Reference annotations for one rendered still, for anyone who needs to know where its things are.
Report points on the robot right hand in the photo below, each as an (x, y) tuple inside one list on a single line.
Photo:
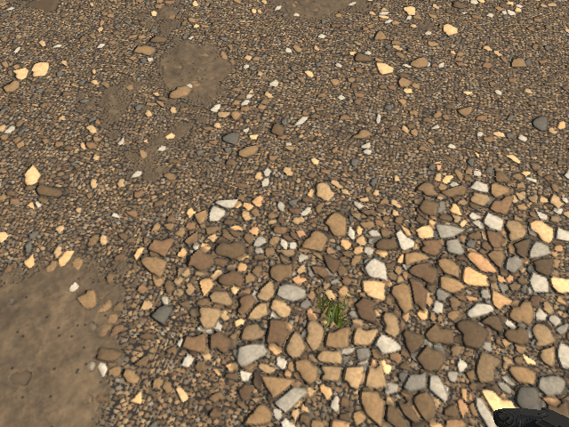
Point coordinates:
[(518, 417)]

